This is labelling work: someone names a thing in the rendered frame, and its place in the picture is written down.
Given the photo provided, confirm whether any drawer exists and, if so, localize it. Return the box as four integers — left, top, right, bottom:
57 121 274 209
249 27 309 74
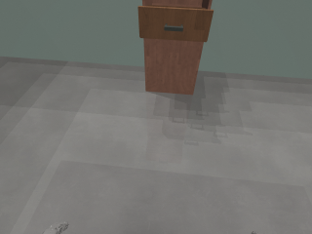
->
137 5 214 43

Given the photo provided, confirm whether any left robot hand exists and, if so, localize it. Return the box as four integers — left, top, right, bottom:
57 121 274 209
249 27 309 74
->
42 221 69 234

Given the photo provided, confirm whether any cabinet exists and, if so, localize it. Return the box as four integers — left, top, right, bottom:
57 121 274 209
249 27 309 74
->
142 0 213 96

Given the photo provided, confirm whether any handle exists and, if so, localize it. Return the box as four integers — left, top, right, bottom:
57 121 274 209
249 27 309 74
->
164 23 183 32

